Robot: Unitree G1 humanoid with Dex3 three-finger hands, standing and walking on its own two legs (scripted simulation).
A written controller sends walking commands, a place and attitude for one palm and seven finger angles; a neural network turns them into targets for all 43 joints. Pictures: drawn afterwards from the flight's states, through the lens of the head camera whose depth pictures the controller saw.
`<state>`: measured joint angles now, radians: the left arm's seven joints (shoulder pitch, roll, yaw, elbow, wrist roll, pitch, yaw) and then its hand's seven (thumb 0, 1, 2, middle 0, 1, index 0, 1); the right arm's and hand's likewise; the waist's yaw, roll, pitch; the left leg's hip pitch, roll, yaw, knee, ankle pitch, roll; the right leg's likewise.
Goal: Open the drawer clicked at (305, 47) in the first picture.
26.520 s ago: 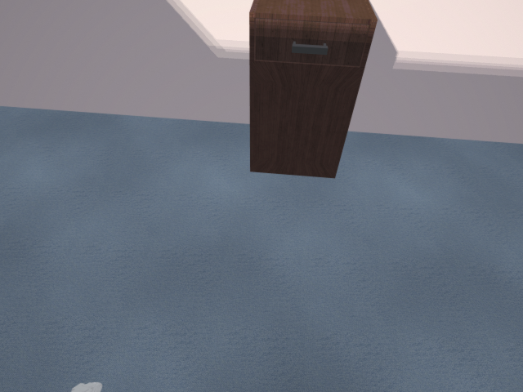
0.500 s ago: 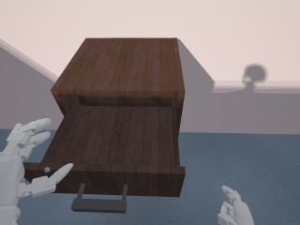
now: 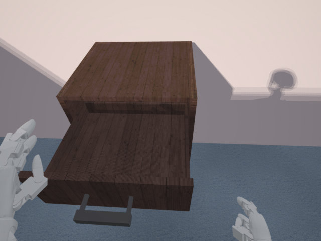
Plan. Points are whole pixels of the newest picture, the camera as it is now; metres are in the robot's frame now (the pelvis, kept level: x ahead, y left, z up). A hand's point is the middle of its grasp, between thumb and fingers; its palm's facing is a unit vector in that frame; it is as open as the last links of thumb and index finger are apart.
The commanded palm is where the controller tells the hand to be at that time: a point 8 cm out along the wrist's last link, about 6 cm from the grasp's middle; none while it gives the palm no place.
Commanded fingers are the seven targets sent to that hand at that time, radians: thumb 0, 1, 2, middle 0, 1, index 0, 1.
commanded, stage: step back with the hand held close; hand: left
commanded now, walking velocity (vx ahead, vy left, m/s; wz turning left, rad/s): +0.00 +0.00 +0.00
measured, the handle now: (105, 208) +0.21 +0.17 -0.03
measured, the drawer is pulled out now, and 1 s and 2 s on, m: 0.30 0.30 0.30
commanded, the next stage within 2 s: stop stepping back and stand still in 1.40 s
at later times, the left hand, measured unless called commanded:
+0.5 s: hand (28, 194) +0.15 +0.25 +0.16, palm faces +0.26 -0.81 -0.53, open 7.4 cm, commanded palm +0.09 +0.29 +0.18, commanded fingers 0.00 0.90 0.90 -0.20 -0.30 -0.20 -0.30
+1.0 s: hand (3, 226) +0.10 +0.25 +0.16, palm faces +0.33 -0.82 -0.47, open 7.5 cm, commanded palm +0.04 +0.29 +0.18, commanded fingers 0.00 0.90 0.90 -0.20 -0.30 -0.20 -0.30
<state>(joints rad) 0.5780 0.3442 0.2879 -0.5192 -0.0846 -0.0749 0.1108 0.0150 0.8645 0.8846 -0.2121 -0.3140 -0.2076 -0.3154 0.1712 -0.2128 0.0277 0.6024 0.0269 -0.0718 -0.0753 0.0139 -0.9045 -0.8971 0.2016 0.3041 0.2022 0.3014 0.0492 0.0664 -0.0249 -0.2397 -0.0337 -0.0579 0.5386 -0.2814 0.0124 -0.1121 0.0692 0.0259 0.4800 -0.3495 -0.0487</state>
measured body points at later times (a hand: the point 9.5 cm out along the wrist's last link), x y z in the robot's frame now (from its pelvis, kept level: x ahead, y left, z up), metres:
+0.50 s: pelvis -0.04 +0.02 +0.00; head -0.02 +0.01 +0.45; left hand +0.13 +0.29 +0.19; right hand +0.13 -0.23 -0.08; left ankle +0.00 +0.11 -0.73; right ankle -0.06 -0.09 -0.73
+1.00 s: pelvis -0.10 +0.02 -0.01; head -0.07 +0.03 +0.44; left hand +0.08 +0.29 +0.19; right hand +0.08 -0.20 -0.08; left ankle +0.00 +0.11 -0.73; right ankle -0.16 -0.09 -0.74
